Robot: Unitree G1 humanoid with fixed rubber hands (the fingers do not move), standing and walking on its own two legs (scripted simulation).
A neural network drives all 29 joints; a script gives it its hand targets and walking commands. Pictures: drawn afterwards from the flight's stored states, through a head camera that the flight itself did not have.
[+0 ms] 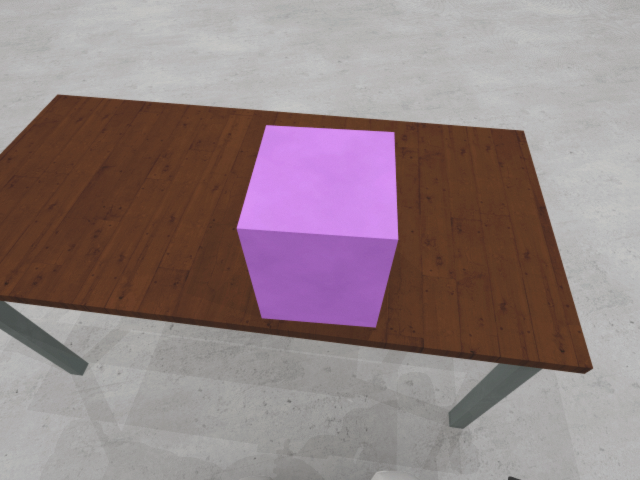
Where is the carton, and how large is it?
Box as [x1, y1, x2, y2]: [237, 125, 397, 327]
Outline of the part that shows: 266,125 237,225 237,231 261,316 264,318 375,327 397,242 393,132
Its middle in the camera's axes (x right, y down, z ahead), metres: +0.00 -0.02 +0.64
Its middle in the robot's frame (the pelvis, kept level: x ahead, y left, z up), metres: +0.48 +0.01 -0.03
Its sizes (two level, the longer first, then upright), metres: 0.210 0.200 0.250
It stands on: a table, 0.61 m high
